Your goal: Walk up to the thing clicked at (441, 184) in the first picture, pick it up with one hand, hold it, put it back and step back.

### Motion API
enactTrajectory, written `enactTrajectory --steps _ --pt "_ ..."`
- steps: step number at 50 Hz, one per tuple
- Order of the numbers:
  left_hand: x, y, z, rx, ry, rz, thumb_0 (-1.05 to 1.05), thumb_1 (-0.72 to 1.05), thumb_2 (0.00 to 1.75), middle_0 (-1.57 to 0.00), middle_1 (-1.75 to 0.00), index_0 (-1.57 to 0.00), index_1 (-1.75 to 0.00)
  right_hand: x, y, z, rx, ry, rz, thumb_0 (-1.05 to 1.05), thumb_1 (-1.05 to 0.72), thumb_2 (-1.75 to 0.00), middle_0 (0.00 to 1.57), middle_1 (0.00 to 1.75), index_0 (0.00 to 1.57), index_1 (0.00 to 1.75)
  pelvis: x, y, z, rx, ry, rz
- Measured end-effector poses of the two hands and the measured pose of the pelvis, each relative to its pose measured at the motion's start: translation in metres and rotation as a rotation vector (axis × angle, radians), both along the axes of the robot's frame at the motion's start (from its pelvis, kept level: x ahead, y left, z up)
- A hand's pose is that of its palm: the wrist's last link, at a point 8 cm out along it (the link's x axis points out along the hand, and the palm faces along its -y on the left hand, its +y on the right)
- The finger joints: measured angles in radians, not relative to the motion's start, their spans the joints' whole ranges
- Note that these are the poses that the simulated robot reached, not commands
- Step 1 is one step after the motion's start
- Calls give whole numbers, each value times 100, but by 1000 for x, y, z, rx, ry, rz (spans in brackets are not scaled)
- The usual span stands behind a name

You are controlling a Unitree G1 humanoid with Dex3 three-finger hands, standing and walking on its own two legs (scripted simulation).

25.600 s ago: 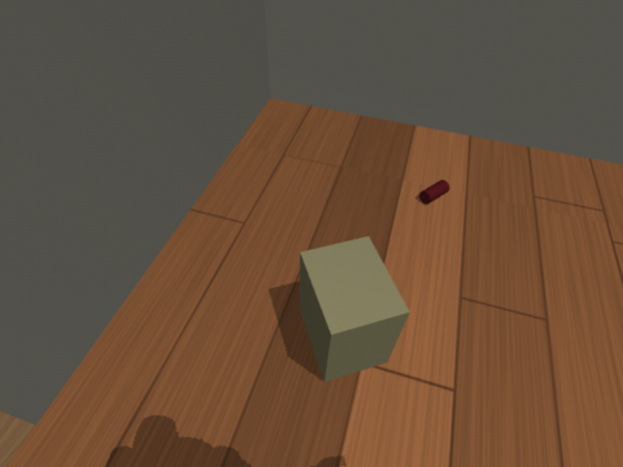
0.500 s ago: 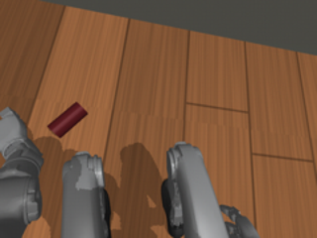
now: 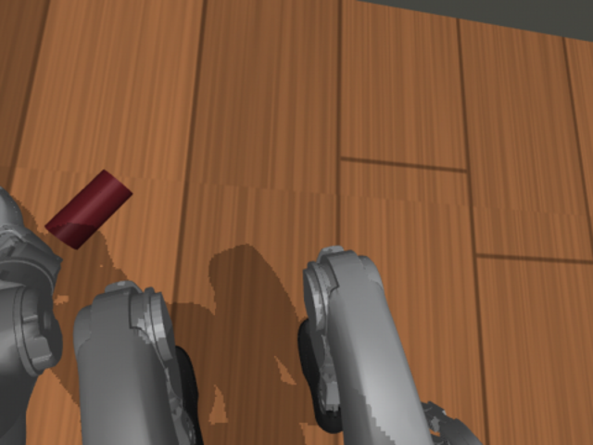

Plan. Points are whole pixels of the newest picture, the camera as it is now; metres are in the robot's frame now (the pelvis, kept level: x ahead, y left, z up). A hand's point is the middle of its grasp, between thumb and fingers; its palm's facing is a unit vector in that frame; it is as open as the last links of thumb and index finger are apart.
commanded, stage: rise first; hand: left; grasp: from above
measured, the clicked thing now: (90, 209) +0.48 +0.26 -0.31
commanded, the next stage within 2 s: approach in 0.58 s
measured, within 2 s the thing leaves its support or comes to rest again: neither
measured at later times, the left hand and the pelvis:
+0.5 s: hand (22, 232) +0.42 +0.31 -0.19, palm faces -0.27 -0.31 -0.91, open 13.1 cm; pelvis +0.00 +0.00 -0.01, yaw -2 degrees
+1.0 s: hand (69, 201) +0.47 +0.26 -0.21, palm faces -0.31 -0.27 -0.91, open 14.1 cm; pelvis +0.00 +0.00 -0.03, yaw -4 degrees
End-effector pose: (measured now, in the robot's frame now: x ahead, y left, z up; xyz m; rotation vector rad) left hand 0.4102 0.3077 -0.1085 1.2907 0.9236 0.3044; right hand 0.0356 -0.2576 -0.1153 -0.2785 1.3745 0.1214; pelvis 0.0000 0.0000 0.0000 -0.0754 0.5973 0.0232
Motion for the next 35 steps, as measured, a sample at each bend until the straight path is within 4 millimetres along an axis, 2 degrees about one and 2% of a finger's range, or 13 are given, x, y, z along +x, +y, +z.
enactTrajectory --steps 8,20,35 --pt "9 0 -8 -9 -21 8 0 -32 81 -29 -89 -30 -88 5 -5 -7 4 8 9 1 -91 -90 20 30 20 29 3 -2 -7 -3 0 -8" --pt "12 4 -16 -17 -16 10 0 -36 84 -28 -89 -28 -88 9 -6 -3 -7 10 24 0 -92 -90 20 30 19 29 6 1 -9 -18 0 -13" --pt "19 0 -22 -10 -17 -6 0 -41 88 -25 -90 -25 -90 -10 -6 -1 -3 34 25 0 -92 -90 20 30 19 29 2 1 -16 -27 -22 -18"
